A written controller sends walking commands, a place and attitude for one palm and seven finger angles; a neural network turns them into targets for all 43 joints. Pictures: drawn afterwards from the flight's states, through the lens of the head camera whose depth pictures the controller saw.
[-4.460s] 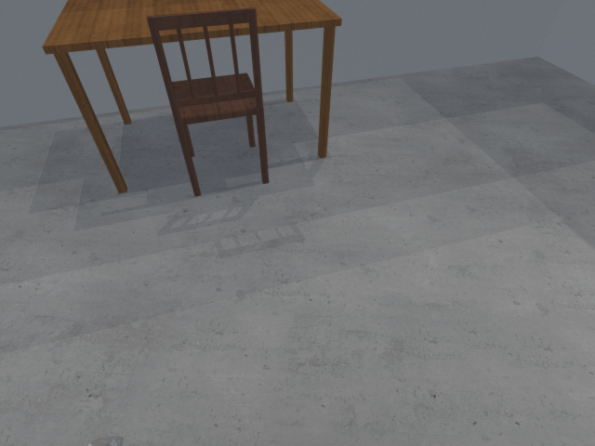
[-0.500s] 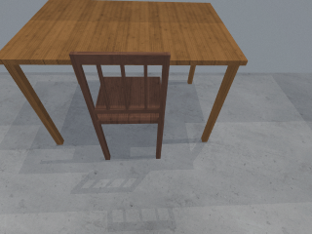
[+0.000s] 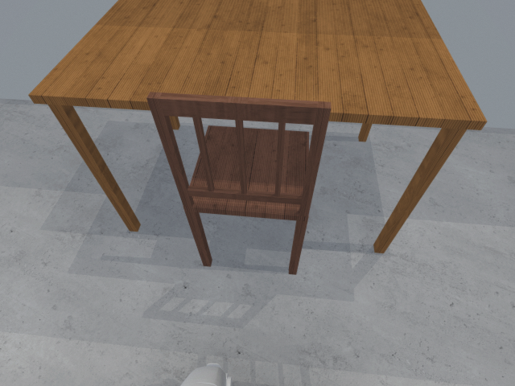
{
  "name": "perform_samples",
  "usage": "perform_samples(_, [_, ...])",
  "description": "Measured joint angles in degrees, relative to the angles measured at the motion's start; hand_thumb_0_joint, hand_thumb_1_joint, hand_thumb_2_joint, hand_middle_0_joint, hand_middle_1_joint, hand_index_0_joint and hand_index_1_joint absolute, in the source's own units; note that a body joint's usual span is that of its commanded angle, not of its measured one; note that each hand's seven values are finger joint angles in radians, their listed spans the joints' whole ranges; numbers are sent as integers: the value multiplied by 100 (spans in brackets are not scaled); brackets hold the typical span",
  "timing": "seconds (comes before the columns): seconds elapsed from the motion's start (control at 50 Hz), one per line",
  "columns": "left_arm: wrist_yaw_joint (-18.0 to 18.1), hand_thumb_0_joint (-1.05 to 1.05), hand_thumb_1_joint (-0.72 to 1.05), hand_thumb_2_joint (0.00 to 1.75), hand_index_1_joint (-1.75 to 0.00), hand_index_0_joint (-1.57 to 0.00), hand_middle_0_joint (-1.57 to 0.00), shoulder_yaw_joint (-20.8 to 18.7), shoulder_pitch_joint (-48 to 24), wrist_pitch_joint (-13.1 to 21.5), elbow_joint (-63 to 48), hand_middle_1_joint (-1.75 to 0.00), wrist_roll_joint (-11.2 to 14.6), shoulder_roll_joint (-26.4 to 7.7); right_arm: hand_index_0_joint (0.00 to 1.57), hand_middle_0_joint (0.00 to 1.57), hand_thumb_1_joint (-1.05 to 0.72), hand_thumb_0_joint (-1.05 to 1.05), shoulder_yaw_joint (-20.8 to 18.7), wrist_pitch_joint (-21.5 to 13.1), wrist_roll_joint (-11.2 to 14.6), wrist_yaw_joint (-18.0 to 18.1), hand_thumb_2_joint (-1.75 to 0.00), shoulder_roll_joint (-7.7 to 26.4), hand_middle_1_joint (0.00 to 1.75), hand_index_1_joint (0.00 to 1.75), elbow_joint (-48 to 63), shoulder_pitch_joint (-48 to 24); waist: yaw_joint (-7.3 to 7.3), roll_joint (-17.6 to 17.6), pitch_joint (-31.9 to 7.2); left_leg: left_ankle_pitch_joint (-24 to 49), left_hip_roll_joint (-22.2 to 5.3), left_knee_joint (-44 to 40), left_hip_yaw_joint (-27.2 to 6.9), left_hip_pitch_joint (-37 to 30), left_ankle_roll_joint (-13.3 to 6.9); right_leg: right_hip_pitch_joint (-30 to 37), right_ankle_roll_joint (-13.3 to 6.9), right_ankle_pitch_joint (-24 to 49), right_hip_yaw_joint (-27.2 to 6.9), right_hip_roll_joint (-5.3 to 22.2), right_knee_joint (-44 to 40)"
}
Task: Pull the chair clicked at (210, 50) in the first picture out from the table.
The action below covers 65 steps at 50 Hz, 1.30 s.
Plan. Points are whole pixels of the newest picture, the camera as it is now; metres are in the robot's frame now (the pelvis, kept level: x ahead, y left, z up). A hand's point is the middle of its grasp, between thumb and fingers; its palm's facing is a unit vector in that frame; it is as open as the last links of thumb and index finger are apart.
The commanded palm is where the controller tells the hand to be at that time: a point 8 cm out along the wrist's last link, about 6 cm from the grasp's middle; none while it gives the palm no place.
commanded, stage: take the last steps up to it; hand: left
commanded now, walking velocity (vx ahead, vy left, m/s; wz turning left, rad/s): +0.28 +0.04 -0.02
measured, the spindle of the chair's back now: (241, 159) +0.64 +0.11 -0.11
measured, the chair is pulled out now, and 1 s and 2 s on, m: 0.00 0.00 0.00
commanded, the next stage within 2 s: come to a stop and stand still in 0.34 s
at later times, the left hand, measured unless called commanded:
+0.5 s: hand (177, 312) +0.26 +0.20 -0.17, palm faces -0.03 -0.97 -0.23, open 7.4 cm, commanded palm none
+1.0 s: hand (151, 335) +0.22 +0.24 -0.18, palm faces -0.04 -0.97 -0.23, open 7.4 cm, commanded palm none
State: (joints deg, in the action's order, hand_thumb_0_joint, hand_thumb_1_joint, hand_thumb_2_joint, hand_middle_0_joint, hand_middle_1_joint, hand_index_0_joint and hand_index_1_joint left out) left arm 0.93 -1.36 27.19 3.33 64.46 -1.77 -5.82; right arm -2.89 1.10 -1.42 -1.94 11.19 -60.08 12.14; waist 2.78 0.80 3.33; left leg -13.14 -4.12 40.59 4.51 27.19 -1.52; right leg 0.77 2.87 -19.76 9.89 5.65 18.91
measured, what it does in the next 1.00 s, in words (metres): walks ahead: left foot, then right foot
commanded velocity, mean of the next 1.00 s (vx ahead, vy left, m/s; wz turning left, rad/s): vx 0.00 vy -0.02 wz -0.02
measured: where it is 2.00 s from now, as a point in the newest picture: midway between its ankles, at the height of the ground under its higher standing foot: outside the picture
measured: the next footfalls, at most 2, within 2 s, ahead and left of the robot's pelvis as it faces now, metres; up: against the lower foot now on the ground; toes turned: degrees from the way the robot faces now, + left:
left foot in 0.06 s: +0.13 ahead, +0.14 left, +0.00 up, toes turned +6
right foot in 0.44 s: +0.23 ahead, -0.08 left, +0.00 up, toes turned -10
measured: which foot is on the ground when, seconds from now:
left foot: up 0.00-0.04, down 0.06-0.44, up 0.46-0.74, down 0.76-1.00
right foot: down 0.00-0.06, up 0.08-0.42, down 0.44-0.78, up 0.80-1.00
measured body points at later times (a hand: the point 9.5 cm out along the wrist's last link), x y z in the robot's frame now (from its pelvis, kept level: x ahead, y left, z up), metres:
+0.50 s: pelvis +0.16 +0.02 -0.01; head +0.17 -0.01 +0.44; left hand +0.26 +0.25 -0.15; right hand +0.15 -0.20 -0.19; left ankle +0.09 +0.13 -0.72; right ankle +0.19 -0.07 -0.74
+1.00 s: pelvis +0.17 +0.05 +0.00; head +0.21 +0.06 +0.45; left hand +0.22 +0.29 -0.16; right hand +0.21 -0.19 -0.15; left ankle +0.22 +0.16 -0.74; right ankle +0.10 -0.07 -0.70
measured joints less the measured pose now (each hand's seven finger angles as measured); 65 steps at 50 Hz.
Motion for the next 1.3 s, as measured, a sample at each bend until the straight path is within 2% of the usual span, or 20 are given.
perform_samples(0.06, [-11,1,91,90,-30,-20,-20,-27,52,-51,69,-30,35,-27,20,20,-91,1,64,-186,-26,22,-90,-37,30,30,99,-133,12,-74,50,277,129,-847,144,-531,-90,-152,88,-537,-25,161,801])
perform_samples(0.08, [-21,1,91,90,-30,-20,-20,-35,-12,-104,109,-30,64,-63,20,20,-91,1,62,-268,-46,59,-90,-84,30,30,130,-198,-22,-156,103,237,182,-668,184,-512,-60,-422,-23,-730,-139,252,1540])
perform_samples(0.14, [-17,1,91,90,-30,-20,-20,-90,-317,-254,124,-30,89,-209,20,20,-91,1,103,-383,-18,159,-90,-246,30,30,199,-263,-65,-333,164,-240,256,-541,351,-774,-64,-1479,-339,-936,-631,124,3901])
perform_samples(0.2, [-40,1,91,90,-29,-19,-20,-157,-686,-272,-5,-30,75,-347,21,20,-93,0,74,-446,17,288,-90,-274,30,30,205,-191,-140,-393,58,-201,330,-1027,479,-1211,-51,-2299,-397,-474,-605,53,4666])
perform_samples(0.32, [-52,1,92,90,-29,-19,-20,-193,-1443,-252,-507,-30,58,-460,20,20,-93,0,115,-435,-5,313,-90,-212,30,30,0,131,-214,-293,-105,-160,481,-1722,520,-1868,-86,-2763,-330,10,-481,18,3282])
perform_samples(0.42, [-66,0,92,90,-29,-19,-20,-155,-1704,-177,-742,-30,31,-411,20,20,-92,0,120,-309,-22,271,-90,-211,30,30,-181,396,-309,-117,-157,-655,435,-1392,536,-2127,42,-2276,-359,559,-427,-128,1880])
perform_samples(0.44, [-67,0,92,90,-29,-19,-20,-143,-1696,-132,-766,-30,19,-409,20,20,-92,0,124,-289,-12,261,-90,-218,30,30,-211,461,-309,-97,-178,-853,402,-1144,539,-2099,86,-2109,-440,652,-422,-172,1627])
perform_samples(0.5, [-37,0,92,90,-29,-19,-20,-69,-1690,-35,-721,-30,36,-281,20,20,-91,0,123,-170,29,267,-90,-180,30,30,-304,438,-340,153,-122,-1558,233,260,176,-1577,68,-1989,-610,348,-314,-369,1742])
perform_samples(0.56, [61,0,92,90,-29,-19,-20,-30,-1641,-65,-617,-30,78,-199,20,20,-91,1,146,-92,75,319,-90,-209,30,30,-312,311,-362,162,-47,-1630,241,946,-95,-1109,168,-1712,-580,477,-320,-447,1324])
perform_samples(0.66, [131,-1,94,90,-30,-20,-20,-35,-1689,-265,-510,-30,63,-312,20,20,-93,1,127,18,127,383,-90,-235,30,30,-237,126,-353,41,87,-1197,207,158,-216,-924,311,-1480,-546,609,-367,-425,950])
perform_samples(0.74, [134,0,93,90,-30,-20,-20,-90,-1672,-413,-485,-30,89,-370,20,20,-92,1,83,82,104,374,-90,-179,30,30,-174,49,-321,0,194,-269,187,-770,-166,-1144,356,-1482,-420,434,-380,-400,1221])
perform_samples(0.76, [133,0,93,90,-30,-20,-20,-106,-1668,-451,-472,-30,100,-403,20,20,-92,1,71,80,95,374,-90,-183,30,30,-172,29,-316,-46,227,37,196,-894,-131,-1210,300,-1503,-379,354,-393,-375,1361])
perform_samples(0.8, [147,0,92,90,-30,-20,-20,-142,-1661,-546,-457,-30,126,-496,20,20,-92,1,85,77,63,372,-90,-247,30,30,-146,3,-256,-243,252,-61,284,-856,-20,-1254,138,-1578,-318,118,-501,-287,1639])
perform_samples(0.84, [172,0,92,90,-30,-20,-20,-163,-1649,-630,-445,-30,135,-563,20,20,-92,1,125,53,32,392,-90,-305,30,30,-100,-18,-220,-330,223,-134,298,-953,44,-1278,38,-1788,-291,-583,-705,-364,2355])
perform_samples(0.9, [166,1,92,90,-29,-20,-20,-179,-1662,-687,-437,-30,125,-600,20,20,-93,1,154,47,-1,465,-90,-323,30,30,-56,-93,-225,-314,194,42,286,-1182,17,-1241,5,-1983,-262,-877,-905,-493,3241])
perform_samples(0.94, [144,1,92,90,-29,-19,-20,-172,-1633,-683,-447,-30,118,-603,21,20,-93,1,155,59,-4,457,-90,-289,30,30,-36,-167,-214,-287,170,174,279,-1322,17,-1194,1,-1965,-218,-845,-957,-504,3369])
perform_samples(1.04, [90,1,92,90,-29,-19,-20,-110,-1471,-675,-380,-30,112,-570,21,20,-92,1,117,44,-13,400,-90,-217,30,30,17,-317,-271,-185,72,394,223,-1517,54,-1082,67,-1449,-198,-791,-898,-428,2310])
perform_samples(1.1, [92,1,91,90,-29,-19,-20,-58,-1325,-582,-297,-30,100,-556,21,20,-92,1,96,39,26,365,-90,-208,30,30,-7,-278,-298,-199,-38,397,236,-1398,89,-983,168,-888,-250,-47,-877,-372,988])
perform_samples(1.16, [106,1,91,90,-29,-19,-20,47,-1184,-501,-100,-30,96,-393,21,20,-92,1,89,85,64,347,-90,-137,30,30,-154,-143,-358,44,-123,279,130,-1355,-76,-1087,266,-657,-370,31,-764,-525,777])
perform_samples(1.3, [84,1,91,90,-30,-20,-20,167,-842,-338,69,-30,130,-103,20,20,-92,0,189,49,40,311,-90,-80,30,30,-481,312,-328,147,-265,426,60,-1500,-281,-1323,349,-341,-481,73,-718,-693,503])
